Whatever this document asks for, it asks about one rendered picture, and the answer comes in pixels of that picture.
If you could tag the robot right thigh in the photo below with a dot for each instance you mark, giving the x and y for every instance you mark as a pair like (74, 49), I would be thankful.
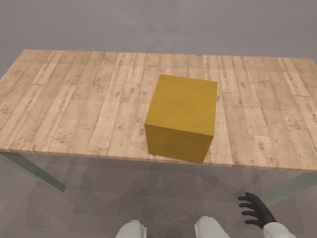
(208, 227)

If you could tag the right robot hand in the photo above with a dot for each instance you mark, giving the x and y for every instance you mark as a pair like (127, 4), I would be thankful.
(260, 212)

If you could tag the robot thigh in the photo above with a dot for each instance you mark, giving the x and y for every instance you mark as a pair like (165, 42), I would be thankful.
(208, 227)
(132, 230)

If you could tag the robot right forearm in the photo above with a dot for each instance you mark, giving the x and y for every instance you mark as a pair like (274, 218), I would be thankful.
(276, 230)

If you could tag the carton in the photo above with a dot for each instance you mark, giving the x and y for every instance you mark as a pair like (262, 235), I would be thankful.
(180, 123)

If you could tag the robot left thigh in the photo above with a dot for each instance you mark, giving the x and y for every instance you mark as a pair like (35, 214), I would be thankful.
(132, 230)

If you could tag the table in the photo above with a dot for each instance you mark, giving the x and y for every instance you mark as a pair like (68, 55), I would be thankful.
(95, 104)

